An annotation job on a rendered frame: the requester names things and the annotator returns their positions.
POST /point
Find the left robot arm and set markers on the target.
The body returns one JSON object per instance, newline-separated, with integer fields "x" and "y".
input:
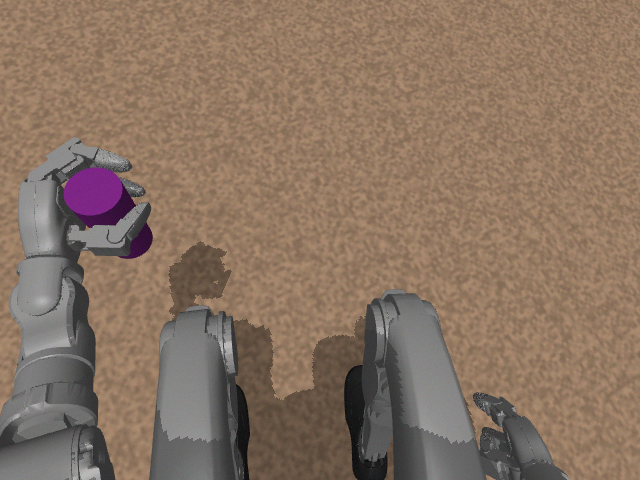
{"x": 48, "y": 428}

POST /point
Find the right robot foot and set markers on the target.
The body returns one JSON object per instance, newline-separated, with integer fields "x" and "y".
{"x": 354, "y": 410}

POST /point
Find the can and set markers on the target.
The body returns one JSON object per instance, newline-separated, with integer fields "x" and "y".
{"x": 98, "y": 197}

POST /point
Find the left robot hand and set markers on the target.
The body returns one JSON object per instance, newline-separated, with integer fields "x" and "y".
{"x": 48, "y": 226}

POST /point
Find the right robot arm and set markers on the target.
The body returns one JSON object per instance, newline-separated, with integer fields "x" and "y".
{"x": 543, "y": 471}

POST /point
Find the right robot hand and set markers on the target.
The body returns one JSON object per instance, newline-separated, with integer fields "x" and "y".
{"x": 505, "y": 455}

